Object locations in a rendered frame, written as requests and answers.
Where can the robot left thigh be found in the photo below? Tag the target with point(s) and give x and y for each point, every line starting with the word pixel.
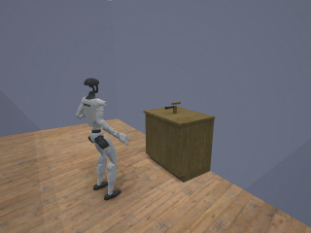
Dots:
pixel 103 157

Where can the robot right forearm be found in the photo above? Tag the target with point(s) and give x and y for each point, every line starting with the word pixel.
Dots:
pixel 109 129

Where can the counter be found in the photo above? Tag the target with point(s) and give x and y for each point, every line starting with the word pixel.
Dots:
pixel 180 141

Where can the right robot upper arm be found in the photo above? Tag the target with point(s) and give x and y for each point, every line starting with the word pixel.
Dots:
pixel 99 104

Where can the left robot upper arm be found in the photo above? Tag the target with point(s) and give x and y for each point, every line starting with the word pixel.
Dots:
pixel 81 109

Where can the left robot shin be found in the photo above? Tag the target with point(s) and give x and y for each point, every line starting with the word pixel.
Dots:
pixel 101 168

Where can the robot right hand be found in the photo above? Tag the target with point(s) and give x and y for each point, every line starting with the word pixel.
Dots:
pixel 122 138

